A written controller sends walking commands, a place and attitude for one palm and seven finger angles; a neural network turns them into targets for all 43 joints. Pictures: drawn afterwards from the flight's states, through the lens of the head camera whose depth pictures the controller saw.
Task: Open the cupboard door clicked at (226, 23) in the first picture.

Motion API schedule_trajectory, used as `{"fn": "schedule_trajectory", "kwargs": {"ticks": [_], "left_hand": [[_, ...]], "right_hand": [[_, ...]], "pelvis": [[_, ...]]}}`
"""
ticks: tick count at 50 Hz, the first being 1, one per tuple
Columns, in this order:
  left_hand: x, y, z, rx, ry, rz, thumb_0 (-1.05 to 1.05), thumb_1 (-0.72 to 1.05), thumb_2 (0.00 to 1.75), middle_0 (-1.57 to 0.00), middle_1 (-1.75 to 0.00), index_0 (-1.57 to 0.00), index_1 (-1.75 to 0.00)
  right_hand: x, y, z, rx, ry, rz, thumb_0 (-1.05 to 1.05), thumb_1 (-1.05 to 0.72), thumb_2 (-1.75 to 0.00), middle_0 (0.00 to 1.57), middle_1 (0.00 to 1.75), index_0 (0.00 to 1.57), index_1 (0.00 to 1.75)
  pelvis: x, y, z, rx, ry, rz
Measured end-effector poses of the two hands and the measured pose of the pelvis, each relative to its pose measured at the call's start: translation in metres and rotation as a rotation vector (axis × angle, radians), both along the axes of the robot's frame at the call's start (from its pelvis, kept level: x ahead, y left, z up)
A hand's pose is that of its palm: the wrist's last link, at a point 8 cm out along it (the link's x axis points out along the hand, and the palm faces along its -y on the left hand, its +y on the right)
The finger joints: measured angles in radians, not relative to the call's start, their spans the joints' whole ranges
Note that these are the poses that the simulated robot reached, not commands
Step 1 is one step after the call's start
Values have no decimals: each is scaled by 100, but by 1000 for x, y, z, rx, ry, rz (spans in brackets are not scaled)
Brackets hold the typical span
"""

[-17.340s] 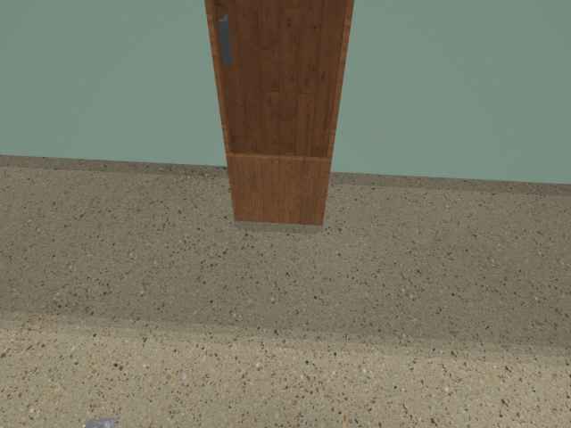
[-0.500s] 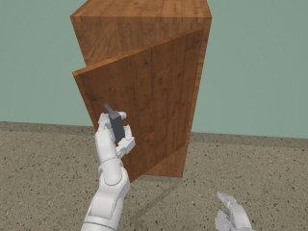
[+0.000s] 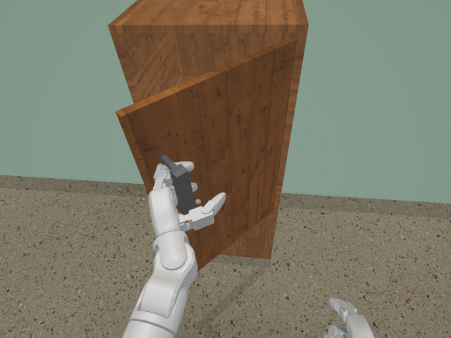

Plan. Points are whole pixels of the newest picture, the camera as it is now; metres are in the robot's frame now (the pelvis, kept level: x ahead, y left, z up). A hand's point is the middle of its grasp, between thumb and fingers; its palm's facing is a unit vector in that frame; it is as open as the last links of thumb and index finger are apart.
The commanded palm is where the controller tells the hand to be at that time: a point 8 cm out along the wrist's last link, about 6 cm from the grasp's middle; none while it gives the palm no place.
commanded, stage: open thumb and fingers to let go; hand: left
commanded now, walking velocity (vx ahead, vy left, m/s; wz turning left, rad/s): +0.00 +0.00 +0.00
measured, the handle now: (177, 186) +0.36 +0.11 +0.10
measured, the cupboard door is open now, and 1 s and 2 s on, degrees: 47 48 48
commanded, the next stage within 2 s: slide the hand sideways off the handle in 0.44 s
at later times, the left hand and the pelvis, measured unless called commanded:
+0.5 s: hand (197, 202) +0.32 +0.07 +0.10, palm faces +0.28 -0.96 -0.01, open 15.0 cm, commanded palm +0.28 +0.12 +0.10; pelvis -0.01 +0.03 +0.00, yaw -1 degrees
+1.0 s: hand (188, 230) +0.27 +0.08 +0.10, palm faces -0.11 -0.99 -0.01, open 16.3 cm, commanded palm +0.24 +0.14 +0.10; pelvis -0.01 +0.02 +0.00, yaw -2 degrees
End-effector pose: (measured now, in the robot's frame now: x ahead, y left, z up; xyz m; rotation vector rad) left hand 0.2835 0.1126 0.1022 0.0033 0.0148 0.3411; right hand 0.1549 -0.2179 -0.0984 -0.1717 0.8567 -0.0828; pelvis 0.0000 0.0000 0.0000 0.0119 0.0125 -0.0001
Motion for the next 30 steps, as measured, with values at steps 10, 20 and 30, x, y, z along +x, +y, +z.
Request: {"fn": "schedule_trajectory", "kwargs": {"ticks": [10,20,30], "left_hand": [[1,4,0,2,-3,-6,0,-37,36,-30,-114,-31,-115],[1,1,0,7,0,-45,-1,-49,31,-25,-77,-25,-77],[-1,6,-1,36,-10,-102,-1,-50,30,-36,-55,-32,-58]], "right_hand": [[-1,14,6,-9,-19,6,1,-91,-90,20,30,20,30],[-4,30,7,5,-20,7,1,-91,-90,20,30,20,30],[-8,38,5,13,4,27,1,-91,-90,21,30,20,30]], "pelvis": [[-7,12,0,-9,-9,-2],[-10,24,-1,-12,-8,-13],[-13,28,-2,-10,-9,-12]]}}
